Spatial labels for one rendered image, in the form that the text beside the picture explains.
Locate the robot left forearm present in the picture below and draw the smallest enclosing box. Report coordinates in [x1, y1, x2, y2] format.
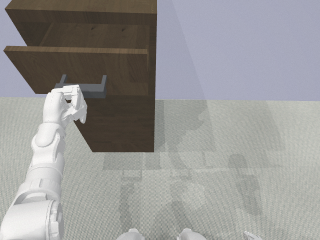
[0, 122, 66, 240]

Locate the handle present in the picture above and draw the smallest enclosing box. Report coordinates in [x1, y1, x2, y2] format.
[54, 74, 107, 99]

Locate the cabinet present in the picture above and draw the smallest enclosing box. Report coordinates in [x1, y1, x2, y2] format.
[5, 0, 157, 153]

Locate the right robot shin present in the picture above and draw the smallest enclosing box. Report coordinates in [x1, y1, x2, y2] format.
[181, 228, 192, 234]

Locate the left robot hand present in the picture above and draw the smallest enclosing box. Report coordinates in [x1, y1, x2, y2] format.
[43, 85, 88, 130]

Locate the drawer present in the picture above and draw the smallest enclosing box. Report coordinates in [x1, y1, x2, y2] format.
[3, 22, 150, 96]

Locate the robot shin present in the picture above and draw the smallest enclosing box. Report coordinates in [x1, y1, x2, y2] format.
[181, 228, 192, 234]
[128, 228, 139, 233]

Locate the left robot upper arm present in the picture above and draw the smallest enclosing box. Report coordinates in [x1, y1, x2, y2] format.
[1, 199, 65, 240]

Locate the left robot shin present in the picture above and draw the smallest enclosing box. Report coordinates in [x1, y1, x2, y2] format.
[128, 228, 139, 233]

